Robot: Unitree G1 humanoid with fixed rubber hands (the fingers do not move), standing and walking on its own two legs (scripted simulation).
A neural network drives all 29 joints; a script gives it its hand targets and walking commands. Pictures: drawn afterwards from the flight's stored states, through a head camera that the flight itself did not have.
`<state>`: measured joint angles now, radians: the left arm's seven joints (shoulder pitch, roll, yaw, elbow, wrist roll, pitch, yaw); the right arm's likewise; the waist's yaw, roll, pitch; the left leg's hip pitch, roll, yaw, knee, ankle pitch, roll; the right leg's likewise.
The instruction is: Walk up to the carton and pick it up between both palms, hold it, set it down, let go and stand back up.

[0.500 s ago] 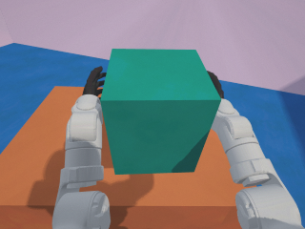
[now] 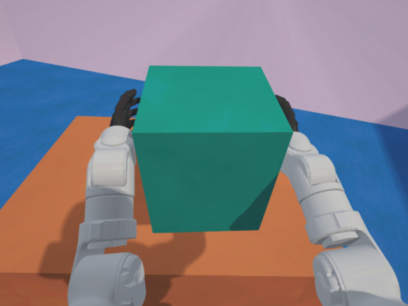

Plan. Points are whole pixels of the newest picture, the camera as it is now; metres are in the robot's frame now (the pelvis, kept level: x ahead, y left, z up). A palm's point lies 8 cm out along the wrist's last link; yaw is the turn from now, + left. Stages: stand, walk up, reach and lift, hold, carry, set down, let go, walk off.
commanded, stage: hold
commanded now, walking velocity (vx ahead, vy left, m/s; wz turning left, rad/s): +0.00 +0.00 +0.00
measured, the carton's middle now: (206, 150) +0.37 +0.00 +0.19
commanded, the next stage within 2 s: none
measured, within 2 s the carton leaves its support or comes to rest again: neither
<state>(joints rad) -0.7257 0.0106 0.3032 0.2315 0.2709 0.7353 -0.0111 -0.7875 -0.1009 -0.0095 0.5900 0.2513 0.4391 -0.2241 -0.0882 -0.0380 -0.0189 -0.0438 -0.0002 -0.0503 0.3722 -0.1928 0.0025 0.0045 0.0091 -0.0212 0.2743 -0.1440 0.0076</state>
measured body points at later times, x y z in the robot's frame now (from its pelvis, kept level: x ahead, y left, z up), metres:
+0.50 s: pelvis +0.00 +0.01 +0.00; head -0.05 +0.03 +0.45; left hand +0.39 +0.16 +0.22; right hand +0.39 -0.15 +0.21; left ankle +0.02 +0.11 -0.75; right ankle +0.01 -0.12 -0.75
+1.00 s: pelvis +0.01 +0.01 +0.00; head -0.05 +0.03 +0.45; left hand +0.38 +0.16 +0.22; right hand +0.38 -0.15 +0.21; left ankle +0.02 +0.11 -0.75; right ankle +0.01 -0.12 -0.75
